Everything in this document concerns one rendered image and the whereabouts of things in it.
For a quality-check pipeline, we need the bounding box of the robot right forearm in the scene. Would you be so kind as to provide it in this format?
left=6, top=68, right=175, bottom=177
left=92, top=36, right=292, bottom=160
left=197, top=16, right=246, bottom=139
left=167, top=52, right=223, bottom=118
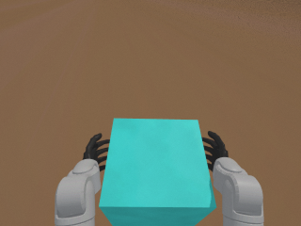
left=213, top=157, right=264, bottom=226

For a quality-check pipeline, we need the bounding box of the right robot hand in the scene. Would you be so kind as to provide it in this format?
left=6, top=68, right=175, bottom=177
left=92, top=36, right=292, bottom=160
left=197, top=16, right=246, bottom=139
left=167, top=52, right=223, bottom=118
left=201, top=131, right=229, bottom=172

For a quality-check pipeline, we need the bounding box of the left robot hand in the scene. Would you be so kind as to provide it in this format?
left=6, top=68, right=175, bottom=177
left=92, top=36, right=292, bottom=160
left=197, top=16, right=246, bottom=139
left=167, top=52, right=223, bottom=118
left=83, top=133, right=110, bottom=171

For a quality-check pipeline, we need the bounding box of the carton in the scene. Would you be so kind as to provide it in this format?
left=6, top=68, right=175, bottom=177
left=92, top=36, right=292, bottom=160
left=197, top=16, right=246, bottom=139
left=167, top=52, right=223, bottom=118
left=99, top=118, right=216, bottom=226

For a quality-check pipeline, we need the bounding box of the robot left forearm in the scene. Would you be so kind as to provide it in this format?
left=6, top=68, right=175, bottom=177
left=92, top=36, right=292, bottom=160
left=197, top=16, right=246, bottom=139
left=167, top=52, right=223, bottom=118
left=55, top=158, right=102, bottom=226

